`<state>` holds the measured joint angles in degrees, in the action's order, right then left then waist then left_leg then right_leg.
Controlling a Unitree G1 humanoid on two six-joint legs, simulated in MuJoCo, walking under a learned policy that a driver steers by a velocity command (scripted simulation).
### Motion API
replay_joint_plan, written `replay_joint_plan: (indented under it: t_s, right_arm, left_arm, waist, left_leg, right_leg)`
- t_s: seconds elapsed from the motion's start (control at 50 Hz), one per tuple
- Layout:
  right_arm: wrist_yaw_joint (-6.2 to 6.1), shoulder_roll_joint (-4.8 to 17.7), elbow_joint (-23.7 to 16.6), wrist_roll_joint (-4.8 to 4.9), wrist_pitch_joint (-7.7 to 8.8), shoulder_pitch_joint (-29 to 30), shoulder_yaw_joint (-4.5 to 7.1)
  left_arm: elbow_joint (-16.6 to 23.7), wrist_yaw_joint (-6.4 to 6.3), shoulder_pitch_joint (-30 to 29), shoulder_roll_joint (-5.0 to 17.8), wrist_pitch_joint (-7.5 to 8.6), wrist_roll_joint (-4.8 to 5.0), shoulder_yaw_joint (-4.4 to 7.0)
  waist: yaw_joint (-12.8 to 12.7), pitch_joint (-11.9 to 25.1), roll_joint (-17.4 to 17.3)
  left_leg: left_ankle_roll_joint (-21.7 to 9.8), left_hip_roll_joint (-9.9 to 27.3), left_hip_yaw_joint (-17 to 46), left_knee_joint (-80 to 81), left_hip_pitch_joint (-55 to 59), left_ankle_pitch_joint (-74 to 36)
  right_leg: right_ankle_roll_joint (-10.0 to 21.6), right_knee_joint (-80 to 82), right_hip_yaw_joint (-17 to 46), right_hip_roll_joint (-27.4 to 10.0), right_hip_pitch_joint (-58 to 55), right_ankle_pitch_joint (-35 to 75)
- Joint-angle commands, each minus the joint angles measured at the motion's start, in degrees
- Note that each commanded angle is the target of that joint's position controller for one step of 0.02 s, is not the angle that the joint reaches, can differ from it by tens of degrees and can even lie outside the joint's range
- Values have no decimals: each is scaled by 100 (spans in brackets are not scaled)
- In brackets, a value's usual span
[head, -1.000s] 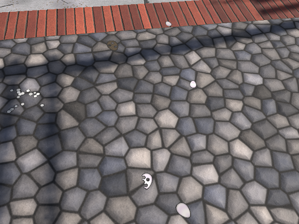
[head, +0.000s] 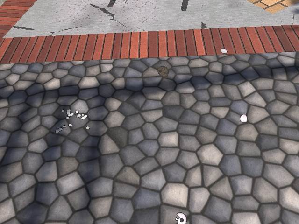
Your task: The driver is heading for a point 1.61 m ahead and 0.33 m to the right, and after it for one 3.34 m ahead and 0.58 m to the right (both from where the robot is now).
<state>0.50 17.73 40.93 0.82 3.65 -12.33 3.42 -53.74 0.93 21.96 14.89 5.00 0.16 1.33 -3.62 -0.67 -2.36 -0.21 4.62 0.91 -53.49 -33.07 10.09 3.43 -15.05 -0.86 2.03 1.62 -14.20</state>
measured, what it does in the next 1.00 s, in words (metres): walks ahead: left foot, then right foot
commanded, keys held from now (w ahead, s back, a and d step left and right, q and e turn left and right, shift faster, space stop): w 1.00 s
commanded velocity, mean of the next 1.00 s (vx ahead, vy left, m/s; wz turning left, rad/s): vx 0.49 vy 0.00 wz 0.00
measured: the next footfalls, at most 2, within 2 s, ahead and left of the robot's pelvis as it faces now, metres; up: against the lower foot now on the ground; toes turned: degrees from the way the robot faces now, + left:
left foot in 0.24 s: +0.33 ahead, +0.14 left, +0.00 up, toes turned +1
right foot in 0.78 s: +0.63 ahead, -0.10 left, +0.00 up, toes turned -2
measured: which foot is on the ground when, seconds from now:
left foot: up 0.00-0.22, down 0.24-0.80, up 0.82-1.00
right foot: down 0.00-0.26, up 0.28-0.76, down 0.78-1.00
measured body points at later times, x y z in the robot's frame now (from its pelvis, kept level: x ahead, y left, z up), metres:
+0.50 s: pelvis +0.28 +0.06 +0.00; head +0.30 +0.06 +0.45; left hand +0.42 +0.34 -0.11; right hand +0.34 -0.22 -0.12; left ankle +0.29 +0.14 -0.75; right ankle +0.35 -0.11 -0.67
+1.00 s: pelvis +0.57 -0.02 +0.00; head +0.59 -0.04 +0.45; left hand +0.64 +0.26 -0.12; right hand +0.69 -0.30 -0.13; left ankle +0.60 +0.15 -0.67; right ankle +0.59 -0.10 -0.75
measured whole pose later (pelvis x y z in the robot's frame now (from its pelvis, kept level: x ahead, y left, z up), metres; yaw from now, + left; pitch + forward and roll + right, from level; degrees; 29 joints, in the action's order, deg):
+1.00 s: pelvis +0.57 -0.02 +0.00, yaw +0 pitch +0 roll +0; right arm 0.0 17.9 46.6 0.7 3.7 -12.6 2.9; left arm -48.8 1.9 16.0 15.4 5.3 -0.3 2.3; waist -1.8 -2.0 -2.8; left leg -0.9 6.1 2.2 -60.3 -32.8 14.4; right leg 4.5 -19.0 -3.1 3.4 11.2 -8.4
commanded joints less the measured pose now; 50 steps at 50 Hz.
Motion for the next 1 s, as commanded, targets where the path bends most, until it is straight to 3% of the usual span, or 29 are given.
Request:
replay_joint_plan:
  t_s: [0.02,0.1,0.16,0.2,0.22,0.24,0.26,0.28,0.3,0.32,0.34,0.36,0.38,0.44,0.5,0.58,0.66,0.72,0.74,0.76,0.78,0.8,0.82,0.84,0.86,0.88,0.92,0.96,1.0]
  right_arm:
    - [66,51,-643,-3,118,874,-43]
    - [176,24,-860,60,172,1541,-94]
    - [245,179,-962,71,202,1678,-57]
    - [236,404,-885,44,197,1303,35]
    - [199,584,-720,36,179,677,134]
    - [130,798,-446,39,141,-259,250]
    - [41,1184,-241,-23,76,-1266,344]
    - [122,1383,-137,-77,96,-1279,340]
    - [123,747,-174,-37,109,-1084,196]
    - [111,611,-182,-20,126,-622,136]
    - [123,589,-193,-46,147,-289,124]
    - [145,495,-194,-96,176,-71,107]
    - [148,413,-174,-155,213,35,86]
    - [160,387,2,-61,317,28,85]
    - [84,575,187,-75,308,-215,130]
    - [1,744,365,-27,228,-546,152]
    - [-29,836,640,34,115,-978,176]
    - [-73,908,738,46,0,-982,214]
    - [-86,959,732,37,-34,-902,226]
    - [-96,941,718,19,-79,-793,210]
    - [-117,745,654,-46,-99,-842,117]
    - [-65,148,487,-81,-5,-1492,-80]
    - [-51,107,591,-43,111,-1480,-115]
    - [-11,671,465,123,206,-1010,36]
    - [-8,726,333,185,251,-579,42]
    - [-31,681,298,98,252,-342,45]
    - [-48,536,382,7,135,-513,68]
    - [-63,353,440,-13,25,-623,40]
    - [-85,331,317,-54,-14,-273,35]
  left_arm:
    - [289,-88,-108,1016,22,11,180]
    - [157,-125,262,1110,-27,61,191]
    - [88,-133,323,1143,-87,107,231]
    - [114,-148,250,1278,-133,83,291]
    - [139,-154,168,1329,-179,60,311]
    - [192,-169,132,1256,-217,13,278]
    - [364,-183,252,934,-206,-149,160]
    - [364,-109,1110,137,-87,-35,-46]
    - [371,-53,488,923,33,136,126]
    - [595,-28,-137,1142,100,270,211]
    - [656,-62,-416,1034,139,230,186]
    - [666,-79,-487,955,129,143,206]
    - [629,-75,-325,873,81,115,206]
    - [634,-105,-289,629,-86,61,167]
    - [918,-115,-989,595,-112,-15,146]
    - [1153,-15,-1840,448,8,-4,69]
    - [1409,102,-2423,527,61,67,67]
    - [1478,179,-2356,693,81,64,125]
    - [1422,177,-2081,795,86,65,174]
    - [1237,151,-1421,964,85,60,281]
    - [976,93,-459,1267,70,37,420]
    - [876,59,219,1857,33,-75,566]
    - [810,78,397,1536,7,23,489]
    - [860,83,47,1205,17,53,365]
    - [958,73,-385,1053,16,29,318]
    - [989,84,-735,903,28,-14,275]
    - [1019,104,-1036,698,88,-87,223]
    - [937,105,-1004,759,154,-50,249]
    - [825,61,-873,878,170,-35,285]
  waist:
    - [-79,-475,640]
    - [-255,-692,634]
    - [-86,-696,664]
    - [238,-302,796]
    - [619,151,845]
    - [1080,770,782]
    - [1325,1680,-18]
    - [722,2510,-1614]
    - [971,1869,-867]
    - [874,904,-550]
    - [700,470,20]
    - [522,206,110]
    - [336,231,-57]
    - [172,74,-109]
    - [321,-252,-22]
    - [639,-365,29]
    - [801,-428,-8]
    - [617,-281,-113]
    - [443,-99,-200]
    - [67,308,-180]
    - [-315,1041,-28]
    - [-181,1977,1119]
    - [-259,2347,1689]
    - [-272,1538,1260]
    - [-132,893,925]
    - [28,416,589]
    - [345,243,764]
    - [457,192,707]
    - [418,1,586]
  left_leg:
    - [157,29,-115,1069,-708,-741]
    - [116,-175,-260,2054,-191,-1392]
    - [-138,-219,-145,2378,-161,-1178]
    - [-348,-438,-267,2391,481,-796]
    - [-513,-610,-409,2424,1324,-719]
    - [-687,-581,-403,2422,2705,-817]
    - [-1007,611,964,2133,4568,-673]
    - [-1902,1798,3933,3115,5937,1079]
    - [-1629,1600,4093,3706,5410,1811]
    - [-1417,1434,3160,3839,4551,1469]
    - [-1346,1218,2522,3980,3739,633]
    - [-1325,995,2010,4110,3160,-71]
    - [-1313,856,1703,4266,2823,-399]
    - [-1431,745,1163,4634,2320,-802]
    - [-1452,673,820,4844,2270,-941]
    - [-1198,429,278,4848,2304,-1021]
    - [-1138,770,346,4575,3096,-1064]
    - [-980,1025,437,4105,3734,-1720]
    - [-912,994,396,3754,3821,-2460]
    - [-787,777,205,2937,3725,-3291]
    - [-604,470,-20,1660,3083,-2988]
    - [-168,-316,-332,-609,762,-999]
    - [-87,-830,347,-1668,-295,2242]
    - [-198,-477,658,-2122,-890,2110]
    - [-274,-163,455,-1969,-957,1605]
    - [-255,64,336,-1591,-805,1145]
    - [-192,322,375,-1148,-157,620]
    - [-80,361,305,-914,-21,400]
    - [50,400,285,-412,-353,-40]
  right_leg:
    - [745,845,858,-1228,-58,1466]
    - [751,939,661,-1348,85,1506]
    - [645,648,630,-1616,-462,2162]
    - [527,9,539,-1655,-777,3845]
    - [443,-779,401,-1544,-761,4848]
    - [278,-1928,239,-1295,-248,4967]
    - [138,-3798,98,-934,1114,2870]
    - [-126,-5565,513,190,2981,-1702]
    - [-44,-6058,997,-108,3581,-1774]
    - [17,-6009,773,-387,3866,-1236]
    - [-9,-5762,630,-656,3682,-720]
    - [-63,-5469,592,-828,3500,-398]
    - [-100,-5336,646,-976,3163,-184]
    - [-279,-4856,541,-1104,3074,-38]
    - [-474,-3922,479,-1156,3603,757]
    - [-482,-2284,189,-875,3247,2043]
    - [-344,-1626,237,-729,3352,2018]
    - [-116,-1380,233,-619,3187,1315]
    - [-22,-1338,111,-484,2765,1075]
    - [128,-1204,-75,-297,1857,1055]
    - [352,-1388,134,-534,350,1174]
    - [1205,-1376,2492,-1999,-2047,427]
    - [1496,-398,4271,-2416,-2507,-393]
    - [1226,-204,3733,-2279,-1931,-858]
    - [1053,-96,2966,-2085,-1117,-583]
    - [980,98,2392,-1857,-314,-43]
    - [905,418,1776,-1539,491,686]
    - [1002,648,1386,-1457,779,1182]
    - [1059,803,1118,-1436,778,1557]
Keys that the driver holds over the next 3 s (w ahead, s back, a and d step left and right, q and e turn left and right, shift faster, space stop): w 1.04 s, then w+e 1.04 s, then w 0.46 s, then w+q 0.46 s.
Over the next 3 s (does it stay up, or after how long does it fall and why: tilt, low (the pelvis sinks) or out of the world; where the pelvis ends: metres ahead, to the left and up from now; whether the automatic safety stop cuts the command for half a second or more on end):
stays up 1.57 -0.41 -0.01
